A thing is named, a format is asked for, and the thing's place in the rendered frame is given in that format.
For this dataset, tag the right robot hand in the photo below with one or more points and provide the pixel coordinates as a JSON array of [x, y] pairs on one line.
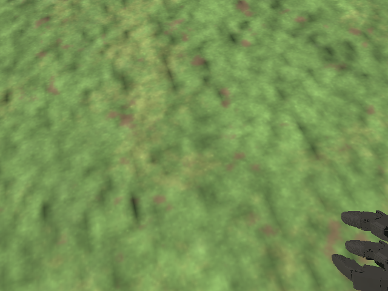
[[366, 277]]

